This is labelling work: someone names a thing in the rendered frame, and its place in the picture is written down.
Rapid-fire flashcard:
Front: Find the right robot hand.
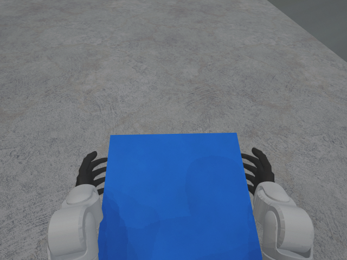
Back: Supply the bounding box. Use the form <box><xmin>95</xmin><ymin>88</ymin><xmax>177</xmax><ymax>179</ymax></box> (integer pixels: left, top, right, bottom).
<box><xmin>241</xmin><ymin>147</ymin><xmax>275</xmax><ymax>196</ymax></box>

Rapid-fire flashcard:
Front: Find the carton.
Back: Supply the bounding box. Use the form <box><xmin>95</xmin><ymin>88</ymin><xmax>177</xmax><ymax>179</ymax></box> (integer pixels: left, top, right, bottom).
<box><xmin>98</xmin><ymin>133</ymin><xmax>262</xmax><ymax>260</ymax></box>

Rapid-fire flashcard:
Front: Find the left robot hand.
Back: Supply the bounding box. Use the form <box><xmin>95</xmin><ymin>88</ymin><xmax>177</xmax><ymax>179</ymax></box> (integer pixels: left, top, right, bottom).
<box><xmin>75</xmin><ymin>151</ymin><xmax>107</xmax><ymax>195</ymax></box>

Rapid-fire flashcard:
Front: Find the right robot forearm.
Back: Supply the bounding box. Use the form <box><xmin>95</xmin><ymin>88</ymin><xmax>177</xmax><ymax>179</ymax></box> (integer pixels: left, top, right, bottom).
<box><xmin>253</xmin><ymin>181</ymin><xmax>314</xmax><ymax>260</ymax></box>

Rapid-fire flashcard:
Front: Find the left robot forearm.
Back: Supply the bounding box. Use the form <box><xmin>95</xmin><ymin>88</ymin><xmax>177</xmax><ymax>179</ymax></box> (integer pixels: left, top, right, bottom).
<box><xmin>46</xmin><ymin>184</ymin><xmax>104</xmax><ymax>260</ymax></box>

